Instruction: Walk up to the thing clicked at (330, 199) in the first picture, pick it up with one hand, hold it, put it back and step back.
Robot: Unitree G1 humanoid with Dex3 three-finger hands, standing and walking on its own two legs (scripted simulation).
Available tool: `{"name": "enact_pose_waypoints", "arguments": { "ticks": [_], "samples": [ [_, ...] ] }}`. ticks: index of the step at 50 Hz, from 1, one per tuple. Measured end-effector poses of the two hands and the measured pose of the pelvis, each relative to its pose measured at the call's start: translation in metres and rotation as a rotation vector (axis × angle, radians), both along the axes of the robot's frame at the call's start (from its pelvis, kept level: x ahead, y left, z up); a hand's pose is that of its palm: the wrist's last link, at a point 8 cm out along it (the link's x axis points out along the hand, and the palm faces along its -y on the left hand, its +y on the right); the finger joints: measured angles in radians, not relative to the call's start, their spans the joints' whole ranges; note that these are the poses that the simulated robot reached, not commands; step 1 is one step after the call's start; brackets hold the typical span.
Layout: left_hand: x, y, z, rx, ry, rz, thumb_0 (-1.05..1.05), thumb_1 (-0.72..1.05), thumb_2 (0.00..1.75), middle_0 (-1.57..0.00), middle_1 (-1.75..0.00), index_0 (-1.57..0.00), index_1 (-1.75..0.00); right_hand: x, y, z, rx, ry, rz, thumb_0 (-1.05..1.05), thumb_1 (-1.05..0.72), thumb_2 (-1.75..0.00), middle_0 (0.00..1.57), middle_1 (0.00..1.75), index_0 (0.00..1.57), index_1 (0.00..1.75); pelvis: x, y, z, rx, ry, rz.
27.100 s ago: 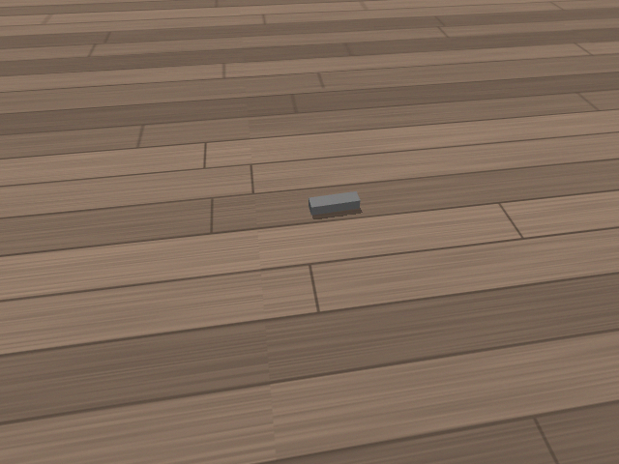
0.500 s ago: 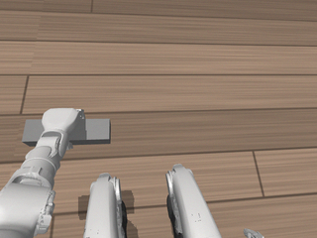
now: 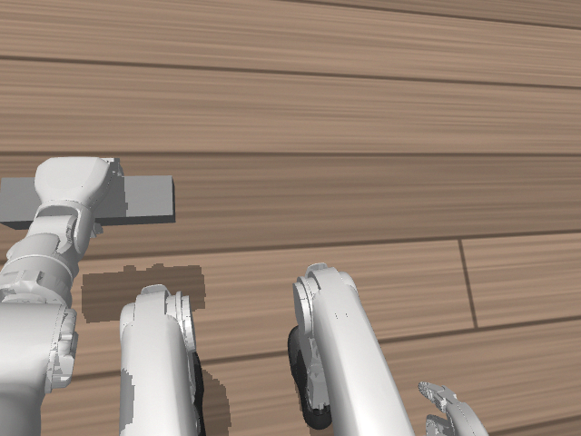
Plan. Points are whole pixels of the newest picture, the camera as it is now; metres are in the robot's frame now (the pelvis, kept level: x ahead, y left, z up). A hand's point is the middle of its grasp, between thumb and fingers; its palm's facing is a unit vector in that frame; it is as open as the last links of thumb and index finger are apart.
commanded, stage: crouch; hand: left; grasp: from above
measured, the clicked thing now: (95, 202) +0.46 +0.23 -0.20
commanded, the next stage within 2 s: lower in 0.54 s
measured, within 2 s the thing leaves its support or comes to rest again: neither
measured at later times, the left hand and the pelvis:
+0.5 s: hand (103, 213) +0.45 +0.23 -0.24, palm faces -0.46 +0.00 -0.89, open 9.5 cm; pelvis -0.01 +0.00 -0.06, yaw -1 degrees
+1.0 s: hand (111, 218) +0.46 +0.23 -0.29, palm faces -0.47 -0.02 -0.88, open 9.5 cm; pelvis -0.01 +0.00 -0.09, yaw -3 degrees
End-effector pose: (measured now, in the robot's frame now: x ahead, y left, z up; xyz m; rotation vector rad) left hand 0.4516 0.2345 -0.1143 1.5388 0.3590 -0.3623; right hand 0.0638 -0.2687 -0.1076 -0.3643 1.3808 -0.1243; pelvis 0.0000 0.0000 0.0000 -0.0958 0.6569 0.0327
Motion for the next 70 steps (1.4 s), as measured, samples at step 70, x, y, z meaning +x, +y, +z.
{"name": "enact_pose_waypoints", "arguments": {
  "ticks": [70],
  "samples": [
    [0.018, 0.001, -0.150, -0.027, 0.030, 0.032, -0.01, 0.05, 0.57, -0.68, -0.59, -0.69, -0.56, -0.057, -0.002, -0.077, 0.009, 0.136, 0.094, 0.00, -0.90, -0.90, 0.21, 0.30, 0.20, 0.30, -0.005, -0.002, -0.109, -0.056, -0.115, -0.061]
  ]
}}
